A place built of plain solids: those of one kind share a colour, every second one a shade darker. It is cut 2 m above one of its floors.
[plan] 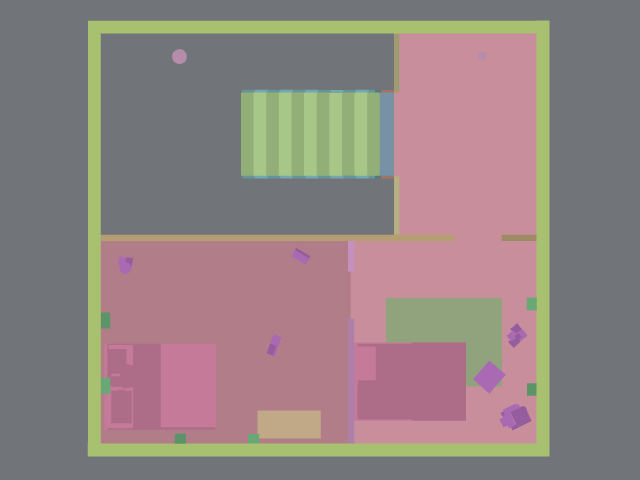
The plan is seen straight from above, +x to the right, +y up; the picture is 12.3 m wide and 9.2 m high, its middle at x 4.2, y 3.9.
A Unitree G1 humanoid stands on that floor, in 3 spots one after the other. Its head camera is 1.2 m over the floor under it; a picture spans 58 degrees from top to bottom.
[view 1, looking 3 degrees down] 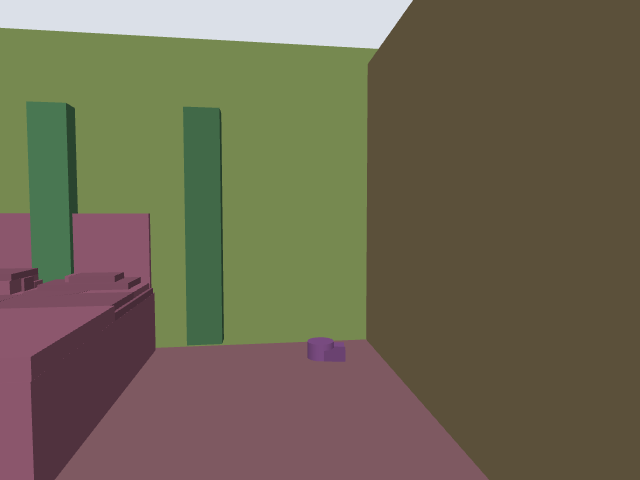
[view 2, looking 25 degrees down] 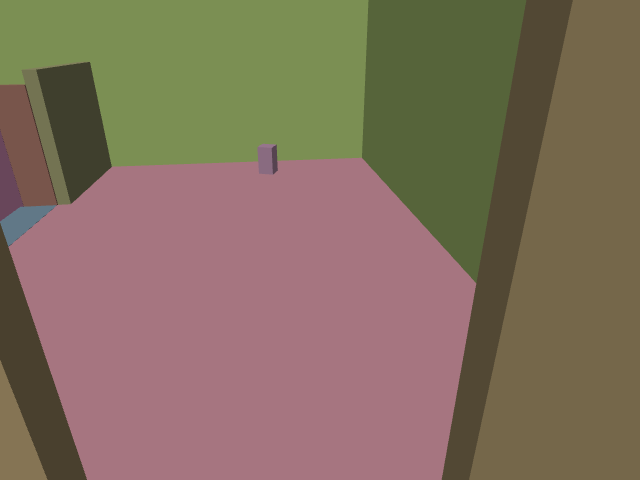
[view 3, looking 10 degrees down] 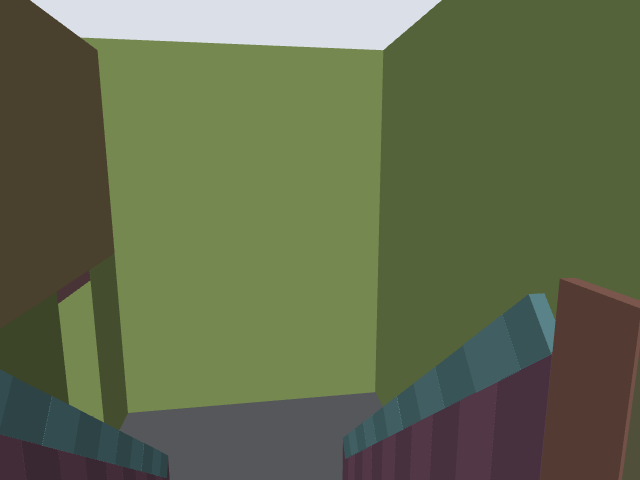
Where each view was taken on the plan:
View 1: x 4.10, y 2.85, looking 172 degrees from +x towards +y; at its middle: wall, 4.15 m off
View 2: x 7.23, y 3.24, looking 82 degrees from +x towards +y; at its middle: upper_floor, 2.84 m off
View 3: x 6.37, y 5.93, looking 171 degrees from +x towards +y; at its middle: wall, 6.55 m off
